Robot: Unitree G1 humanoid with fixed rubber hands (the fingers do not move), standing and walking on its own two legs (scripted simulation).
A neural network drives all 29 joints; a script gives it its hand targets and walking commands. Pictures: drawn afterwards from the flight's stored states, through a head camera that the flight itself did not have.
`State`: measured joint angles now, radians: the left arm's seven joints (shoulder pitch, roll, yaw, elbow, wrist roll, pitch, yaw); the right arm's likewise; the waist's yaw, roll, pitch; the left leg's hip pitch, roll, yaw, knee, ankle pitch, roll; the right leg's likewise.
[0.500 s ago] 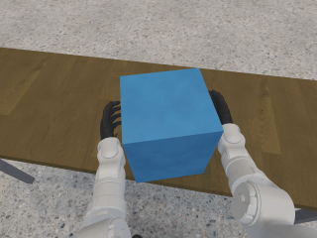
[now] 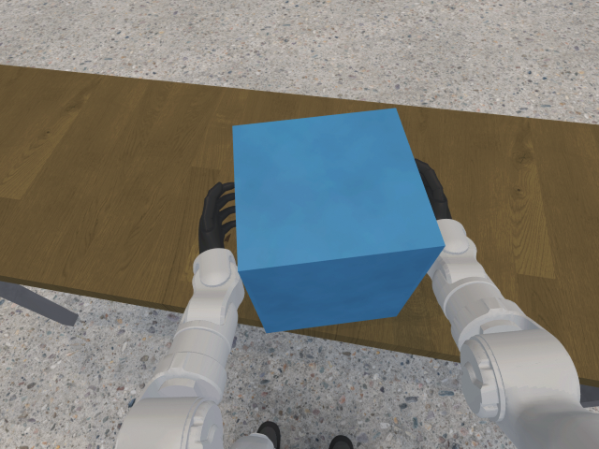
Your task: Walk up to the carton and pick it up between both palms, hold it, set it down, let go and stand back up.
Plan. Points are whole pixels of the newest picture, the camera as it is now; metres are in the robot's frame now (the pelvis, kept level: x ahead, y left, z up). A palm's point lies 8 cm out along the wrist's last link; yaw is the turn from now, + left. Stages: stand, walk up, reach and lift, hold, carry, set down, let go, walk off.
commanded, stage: set down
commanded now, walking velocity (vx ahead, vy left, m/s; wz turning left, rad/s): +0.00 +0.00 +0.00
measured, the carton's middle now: (324, 232) +0.40 +0.05 +0.00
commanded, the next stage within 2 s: none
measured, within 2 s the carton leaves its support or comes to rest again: neither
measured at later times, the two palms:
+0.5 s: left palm (185, 227) +0.34 +0.23 +0.06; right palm (490, 188) +0.47 -0.16 +0.05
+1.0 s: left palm (141, 196) +0.33 +0.25 +0.14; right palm (486, 136) +0.47 -0.12 +0.15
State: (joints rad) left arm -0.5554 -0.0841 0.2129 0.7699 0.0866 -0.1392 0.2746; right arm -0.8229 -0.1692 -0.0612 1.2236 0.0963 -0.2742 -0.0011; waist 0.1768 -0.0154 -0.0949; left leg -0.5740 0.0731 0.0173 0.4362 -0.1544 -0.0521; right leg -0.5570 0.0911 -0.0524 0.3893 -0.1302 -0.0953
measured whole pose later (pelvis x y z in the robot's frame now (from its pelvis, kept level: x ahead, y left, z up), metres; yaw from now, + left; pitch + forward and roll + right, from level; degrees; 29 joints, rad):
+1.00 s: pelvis -0.01 +0.00 +0.01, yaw +2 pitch +11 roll +0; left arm -0.57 0.08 0.15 0.09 -0.15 0.66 0.28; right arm -0.88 -0.45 0.06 0.76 0.38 0.27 0.10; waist 0.18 0.00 -0.08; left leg -0.46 0.05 -0.01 0.38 -0.12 -0.05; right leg -0.44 0.07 -0.08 0.35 -0.11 -0.09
